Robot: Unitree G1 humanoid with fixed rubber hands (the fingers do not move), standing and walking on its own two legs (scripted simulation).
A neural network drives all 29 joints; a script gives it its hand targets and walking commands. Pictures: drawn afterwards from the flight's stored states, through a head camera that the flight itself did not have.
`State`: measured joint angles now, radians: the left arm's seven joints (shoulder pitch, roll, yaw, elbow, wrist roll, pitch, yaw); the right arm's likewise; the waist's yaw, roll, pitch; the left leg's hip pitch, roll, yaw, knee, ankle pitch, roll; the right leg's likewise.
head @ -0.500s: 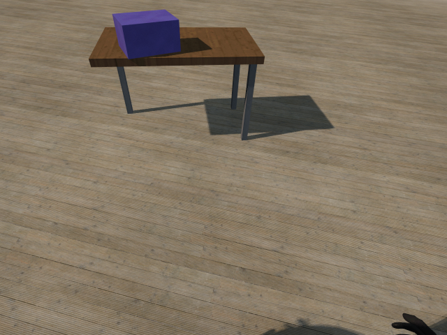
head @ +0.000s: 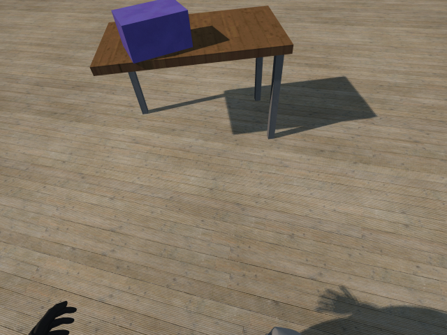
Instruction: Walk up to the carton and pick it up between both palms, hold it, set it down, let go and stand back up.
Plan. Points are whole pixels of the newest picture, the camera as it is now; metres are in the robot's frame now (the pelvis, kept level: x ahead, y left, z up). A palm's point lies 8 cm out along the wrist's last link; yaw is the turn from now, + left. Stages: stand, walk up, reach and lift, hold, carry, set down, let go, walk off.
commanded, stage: walk up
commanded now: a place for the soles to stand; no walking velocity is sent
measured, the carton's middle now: (153, 29) +1.40 +0.30 -0.04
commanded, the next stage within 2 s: none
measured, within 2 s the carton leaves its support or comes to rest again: neither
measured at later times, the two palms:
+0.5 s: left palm (23, 304) +0.22 +0.42 -0.10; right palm (303, 188) +0.44 -0.19 -0.06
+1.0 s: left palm (56, 178) +0.50 +0.43 -0.04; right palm (304, 163) +0.56 -0.23 -0.11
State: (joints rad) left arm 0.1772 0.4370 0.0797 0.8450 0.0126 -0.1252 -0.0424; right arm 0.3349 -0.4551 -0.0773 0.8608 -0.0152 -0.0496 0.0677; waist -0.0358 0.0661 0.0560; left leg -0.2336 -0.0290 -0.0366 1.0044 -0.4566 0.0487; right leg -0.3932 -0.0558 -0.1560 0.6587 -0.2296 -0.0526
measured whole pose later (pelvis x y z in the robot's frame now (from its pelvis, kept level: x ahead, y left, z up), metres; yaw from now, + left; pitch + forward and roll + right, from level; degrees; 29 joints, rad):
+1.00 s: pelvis +0.45 +0.08 +0.00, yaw +9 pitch -4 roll +1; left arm 0.23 0.43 0.07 0.83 -0.01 -0.12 -0.03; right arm 0.28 -0.48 -0.06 0.87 0.00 -0.06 0.04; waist -0.02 0.08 0.07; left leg -0.40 0.01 -0.03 1.18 -0.40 0.04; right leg -0.32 -0.07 -0.13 0.64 -0.26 -0.02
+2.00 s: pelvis +0.75 +0.19 +0.01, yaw +8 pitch -3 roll -1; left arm 0.31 0.43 0.08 0.86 0.00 -0.10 -0.02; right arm 0.25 -0.47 -0.07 0.86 -0.01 -0.02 0.06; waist 0.02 0.11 0.06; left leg -0.49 0.08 0.00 1.00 -0.38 0.01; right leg -0.27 -0.06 -0.12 0.61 -0.28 0.00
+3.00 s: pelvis +0.94 +0.27 +0.00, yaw +5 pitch -2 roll +1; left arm 0.11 0.41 0.03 0.99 0.01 -0.04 -0.01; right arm 0.18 -0.42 -0.03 1.02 -0.01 -0.05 -0.01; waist -0.01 -0.02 0.06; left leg -0.23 0.05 0.05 0.67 -0.40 -0.04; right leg -0.37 -0.05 -0.05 0.70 -0.29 -0.01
